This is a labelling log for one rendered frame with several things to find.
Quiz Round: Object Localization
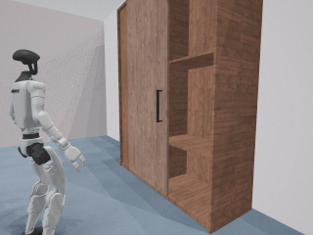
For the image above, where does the robot left shin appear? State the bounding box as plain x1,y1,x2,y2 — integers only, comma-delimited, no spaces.
25,183,50,234

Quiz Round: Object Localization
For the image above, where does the robot right upper arm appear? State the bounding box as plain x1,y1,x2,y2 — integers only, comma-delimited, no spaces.
27,80,49,124

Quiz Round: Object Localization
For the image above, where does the wardrobe door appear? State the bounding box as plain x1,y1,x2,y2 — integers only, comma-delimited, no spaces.
126,0,170,196
120,6,129,166

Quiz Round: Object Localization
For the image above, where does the robot left upper arm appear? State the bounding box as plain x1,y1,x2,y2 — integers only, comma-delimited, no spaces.
9,95,16,119

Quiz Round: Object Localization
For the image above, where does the left robot forearm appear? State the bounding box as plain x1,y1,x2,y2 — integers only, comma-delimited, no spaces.
12,118,26,132

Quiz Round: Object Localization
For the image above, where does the robot right hand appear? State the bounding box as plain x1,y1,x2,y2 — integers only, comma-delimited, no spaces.
64,146,87,173

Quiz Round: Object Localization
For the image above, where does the left robot thigh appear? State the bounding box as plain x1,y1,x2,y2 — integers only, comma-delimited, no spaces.
18,147,49,196

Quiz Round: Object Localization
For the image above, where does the right robot forearm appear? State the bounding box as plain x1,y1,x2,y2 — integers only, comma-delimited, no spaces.
37,112,70,151

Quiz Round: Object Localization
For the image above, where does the handle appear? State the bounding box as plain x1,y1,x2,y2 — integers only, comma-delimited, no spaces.
156,89,162,122

